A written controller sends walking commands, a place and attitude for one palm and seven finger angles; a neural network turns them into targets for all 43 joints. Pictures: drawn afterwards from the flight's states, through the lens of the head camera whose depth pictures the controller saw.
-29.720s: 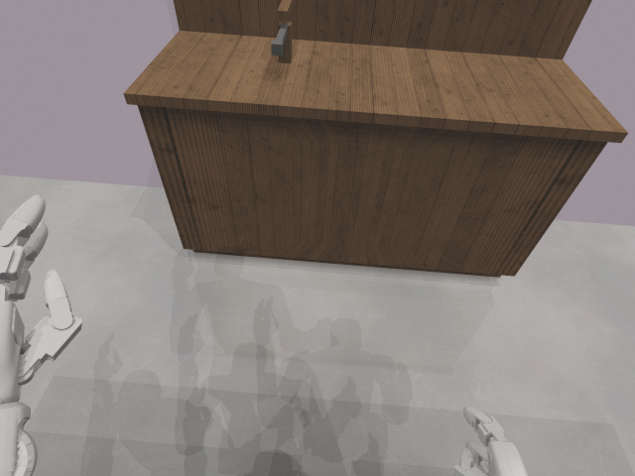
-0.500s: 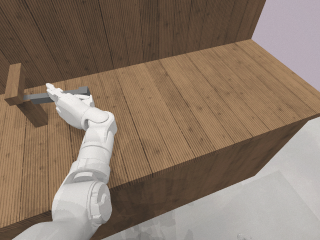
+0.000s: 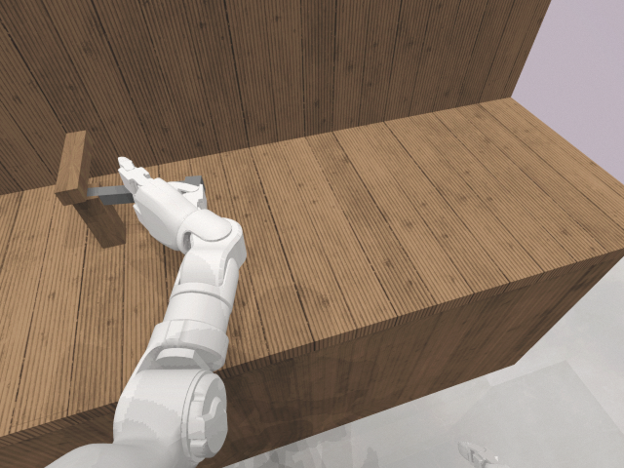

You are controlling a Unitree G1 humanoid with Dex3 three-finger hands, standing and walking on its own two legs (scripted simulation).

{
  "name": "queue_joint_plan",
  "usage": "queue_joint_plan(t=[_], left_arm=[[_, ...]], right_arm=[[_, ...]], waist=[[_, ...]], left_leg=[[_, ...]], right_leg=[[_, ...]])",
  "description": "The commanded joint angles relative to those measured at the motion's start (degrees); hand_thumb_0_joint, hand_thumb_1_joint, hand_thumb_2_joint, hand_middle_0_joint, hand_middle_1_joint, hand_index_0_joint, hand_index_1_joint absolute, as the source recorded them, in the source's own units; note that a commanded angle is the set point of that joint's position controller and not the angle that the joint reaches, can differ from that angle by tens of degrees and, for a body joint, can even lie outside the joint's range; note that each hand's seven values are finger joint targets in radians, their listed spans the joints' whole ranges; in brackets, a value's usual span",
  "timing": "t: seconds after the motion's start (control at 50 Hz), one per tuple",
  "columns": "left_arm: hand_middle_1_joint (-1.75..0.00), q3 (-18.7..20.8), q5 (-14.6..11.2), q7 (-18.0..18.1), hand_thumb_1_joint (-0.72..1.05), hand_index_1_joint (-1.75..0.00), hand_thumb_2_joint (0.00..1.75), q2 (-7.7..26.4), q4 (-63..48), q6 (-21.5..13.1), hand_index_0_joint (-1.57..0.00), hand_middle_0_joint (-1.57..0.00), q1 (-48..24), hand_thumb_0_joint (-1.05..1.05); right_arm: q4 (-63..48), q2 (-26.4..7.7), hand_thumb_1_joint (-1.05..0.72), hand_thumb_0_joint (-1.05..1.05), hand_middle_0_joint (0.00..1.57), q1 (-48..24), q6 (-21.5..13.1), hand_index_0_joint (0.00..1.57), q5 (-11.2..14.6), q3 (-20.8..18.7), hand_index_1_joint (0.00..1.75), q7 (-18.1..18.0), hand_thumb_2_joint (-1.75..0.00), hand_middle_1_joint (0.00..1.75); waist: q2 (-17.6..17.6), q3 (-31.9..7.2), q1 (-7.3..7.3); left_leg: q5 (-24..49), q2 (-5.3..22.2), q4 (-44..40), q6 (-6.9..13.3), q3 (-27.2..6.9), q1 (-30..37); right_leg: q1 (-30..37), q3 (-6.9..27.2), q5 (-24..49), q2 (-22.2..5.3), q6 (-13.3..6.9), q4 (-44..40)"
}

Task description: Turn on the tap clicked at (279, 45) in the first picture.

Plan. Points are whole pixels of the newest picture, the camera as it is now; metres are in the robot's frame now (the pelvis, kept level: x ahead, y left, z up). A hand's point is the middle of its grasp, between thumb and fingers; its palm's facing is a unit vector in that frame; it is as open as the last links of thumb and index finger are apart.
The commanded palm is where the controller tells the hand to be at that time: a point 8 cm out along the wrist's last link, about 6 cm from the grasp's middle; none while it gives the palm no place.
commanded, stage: lift the hand up off the lever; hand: left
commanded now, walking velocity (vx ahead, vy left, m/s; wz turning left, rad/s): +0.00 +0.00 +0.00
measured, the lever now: (194, 189) +0.49 +0.20 +0.09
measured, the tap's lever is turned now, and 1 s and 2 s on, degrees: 79 79 79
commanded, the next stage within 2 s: draw the hand back beside the body in 1.22 s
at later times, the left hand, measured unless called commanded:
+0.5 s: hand (203, 190) +0.43 +0.16 +0.14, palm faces +0.79 -0.60 -0.12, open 7.8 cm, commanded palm +0.37 +0.18 +0.15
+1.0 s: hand (193, 184) +0.42 +0.16 +0.16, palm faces +0.79 -0.61 -0.07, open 7.8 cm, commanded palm +0.36 +0.18 +0.16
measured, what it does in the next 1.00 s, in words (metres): stands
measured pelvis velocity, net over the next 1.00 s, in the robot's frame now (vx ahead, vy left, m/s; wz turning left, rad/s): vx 0.00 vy -0.01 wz -0.01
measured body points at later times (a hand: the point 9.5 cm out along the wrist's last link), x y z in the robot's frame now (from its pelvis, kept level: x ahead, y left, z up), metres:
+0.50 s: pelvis -0.01 -0.01 +0.01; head +0.00 -0.03 +0.45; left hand +0.38 +0.19 +0.15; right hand +0.12 -0.25 -0.12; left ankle -0.01 +0.11 -0.72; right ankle +0.01 -0.06 -0.72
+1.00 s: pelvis +0.00 -0.01 +0.01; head +0.00 -0.03 +0.46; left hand +0.37 +0.19 +0.17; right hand +0.16 -0.25 -0.11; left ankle -0.01 +0.11 -0.72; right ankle +0.01 -0.06 -0.72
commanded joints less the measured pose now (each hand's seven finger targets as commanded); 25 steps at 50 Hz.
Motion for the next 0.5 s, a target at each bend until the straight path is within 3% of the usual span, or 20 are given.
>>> queue_joint_plan(t=[0.0,0.04,0.06,0.08,0.12,0.14,0.16,0.18,0.24,0.26,0.34,0.36,0.4,0.44,0.46,0.48], left_arm=[[-0.15,-2.15,0.77,-0.04,0.9,-0.15,0.9,6.73,-8.98,-1.06,-0.15,-0.15,-25.15,0.0],[-0.15,-1.26,0.61,0.07,0.9,-0.15,0.9,7.54,-8.94,-0.53,-0.15,-0.15,-24.7,0.0],[-0.15,0.38,0.79,0.04,0.9,-0.15,0.9,9.53,-9.51,-0.66,-0.15,-0.15,-24.54,0.0],[-0.15,-1.48,1.11,0.07,0.9,-0.15,0.9,7.69,-10.58,-0.65,-0.15,-0.15,-25.57,0.0],[-0.15,-0.64,1.55,0.44,0.9,-0.15,0.9,8.91,-12.94,-1.12,-0.15,-0.15,-25.98,0.0],[-0.15,-2.25,2.02,0.52,0.9,-0.15,0.9,7.7,-14.65,-1.26,-0.15,-0.15,-27.21,0.0],[-0.15,-0.07,2.06,0.5,0.9,-0.15,0.9,10.04,-14.9,-1.5,-0.15,-0.15,-26.02,0.0],[-0.15,-2.68,2.21,0.22,0.9,-0.15,0.9,7.47,-15.54,-1.42,-0.15,-0.15,-26.24,0.0],[-0.15,-4.24,2.23,0.1,0.9,-0.15,0.9,6.36,-13.95,-0.71,-0.15,-0.15,-28.26,0.0],[-0.15,-1.58,1.87,-0.05,0.9,-0.15,0.9,9.26,-13.82,-0.61,-0.15,-0.15,-27.41,0.0],[-0.15,-4.93,0.88,-0.47,0.9,-0.15,0.9,5.95,-13.14,0.41,-0.15,-0.15,-29.2,0.0],[-0.15,-2.44,0.7,-0.49,0.9,-0.15,0.9,8.57,-11.13,0.71,-0.15,-0.15,-28.15,0.0],[-0.15,-2.5,0.46,-0.27,0.9,-0.15,0.9,8.65,-10.29,0.98,-0.15,-0.15,-29.65,0.0],[-0.15,-2.19,0.41,-0.05,0.9,-0.15,0.9,9.08,-10.24,1.16,-0.15,-0.15,-30.81,0.0],[-0.15,0.97,0.35,0.09,0.9,-0.15,0.9,12.51,-10.56,0.8,-0.15,-0.15,-30.48,0.0],[-0.15,0.57,0.55,0.16,0.9,-0.15,0.9,12.05,-11.37,0.67,-0.15,-0.15,-30.3,0.0]], right_arm=[[-6.65,-7.11,-0.9,0.0,0.2,-3.45,-1.58,0.2,0.54,-1.82,0.3,-0.89,-0.9,0.3],[-6.87,-7.03,-0.9,0.0,0.2,-3.74,-1.34,0.2,0.65,-1.73,0.3,-1.05,-0.9,0.3],[-6.81,-7.22,-0.9,0.0,0.2,-4.01,-1.13,0.2,0.73,-1.8,0.3,-1.22,-0.9,0.3],[-7.18,-6.88,-0.9,0.0,0.2,-4.26,-1.25,0.2,0.62,-1.55,0.3,-1.02,-0.9,0.3],[-7.33,-6.74,-0.9,0.0,0.2,-4.05,-1.4,0.2,0.53,-1.77,0.3,-0.94,-0.9,0.3],[-7.45,-6.55,-0.9,0.0,0.2,-4.46,-1.5,0.2,0.4,-1.68,0.3,-0.83,-0.9,0.3],[-7.24,-6.69,-0.9,0.0,0.2,-4.26,-1.45,0.2,0.43,-1.94,0.3,-1.01,-0.9,0.3],[-7.59,-6.5,-0.9,0.0,0.2,-4.85,-1.6,0.2,0.43,-1.74,0.3,-0.84,-0.9,0.3],[-6.93,-6.61,-0.9,0.0,0.2,-5.33,-2.04,0.2,0.54,-1.62,0.3,-1.03,-0.9,0.3],[-6.78,-6.88,-0.9,0.0,0.2,-5.58,-1.97,0.2,0.7,-1.8,0.3,-1.42,-0.9,0.3],[-6.66,-6.44,-0.9,0.0,0.2,-6.52,-2.52,0.2,1.15,-1.39,0.3,-1.72,-0.9,0.3],[-6.17,-6.85,-0.9,0.0,0.2,-6.61,-2.49,0.2,1.17,-1.5,0.3,-2.0,-0.9,0.3],[-6.14,-6.69,-0.9,0.0,0.2,-6.65,-2.62,0.2,1.33,-1.27,0.3,-2.06,-0.9,0.3],[-6.0,-6.53,-0.9,0.0,0.2,-6.94,-2.62,0.2,1.33,-1.24,0.3,-2.12,-0.9,0.3],[-5.83,-6.77,-0.9,0.0,0.2,-6.85,-2.5,0.2,1.33,-1.48,0.3,-2.39,-0.9,0.3],[-6.29,-6.47,-0.9,0.0,0.2,-6.76,-2.47,0.2,1.34,-1.33,0.3,-2.31,-0.9,0.3]], waist=[[-5.36,-16.86,-0.6],[-6.46,-17.26,-0.39],[-5.45,-17.27,0.53],[-4.65,-17.66,-0.01],[-4.77,-19.46,0.34],[-3.46,-19.66,0.12],[-3.91,-19.85,0.88],[-3.25,-18.66,0.15],[-4.99,-16.25,-1.03],[-4.54,-16.15,-0.27],[-4.4,-14.67,-0.92],[-5.21,-13.15,-0.53],[-5.91,-13.18,-0.69],[-5.28,-13.9,-0.5],[-4.73,-14.92,0.31],[-4.57,-16.1,0.44]], left_leg=[[15.34,1.07,-3.73,-0.99,0.65,3.41],[14.65,1.07,-4.04,-0.69,0.87,2.8],[15.11,1.01,-4.47,-0.77,0.64,2.96],[15.58,1.01,-4.39,-0.62,1.04,3.74],[16.7,1.26,-4.04,-0.63,1.08,4.26],[17.31,1.26,-3.97,-0.72,1.24,4.87],[17.63,1.28,-4.15,-0.8,0.74,4.87],[17.2,1.28,-4.09,-0.6,1.22,5.05],[13.59,1.29,-4.39,-0.23,1.01,4.41],[12.78,1.21,-4.82,-0.2,0.75,4.12],[9.41,0.92,-5.74,-0.02,0.94,4.11],[7.95,0.88,-6.15,0.17,0.66,3.34],[6.76,0.85,-6.29,0.29,0.8,2.96],[5.96,0.86,-6.23,0.25,0.82,2.75],[6.37,0.76,-6.4,0.35,0.69,2.72],[7.08,0.83,-6.56,0.37,0.88,2.74]], right_leg=[[13.81,4.63,13.5,-4.42,4.43,-5.84],[15.32,5.26,14.64,-4.88,4.86,-6.45],[15.8,5.14,14.37,-4.61,4.46,-6.47],[15.51,5.23,15.07,-4.7,4.58,-6.39],[16.69,5.44,17.23,-4.82,4.72,-6.11],[16.55,5.46,18.06,-4.82,4.64,-5.94],[17.15,5.15,17.49,-4.5,4.39,-5.85],[16.17,5.33,16.91,-4.56,4.49,-6.16],[14.45,5.71,11.98,-4.79,4.72,-7.68],[15.02,5.95,10.35,-4.71,4.58,-8.18],[14.12,6.65,5.71,-5.13,4.85,-10.04],[13.84,6.7,3.11,-5.0,4.87,-10.93],[13.88,7.19,1.04,-5.43,5.13,-11.62],[14.16,7.91,-0.11,-5.77,5.38,-12.27],[15.2,8.02,0.29,-5.58,5.27,-12.14],[16.46,8.27,2.35,-5.87,5.47,-11.91]])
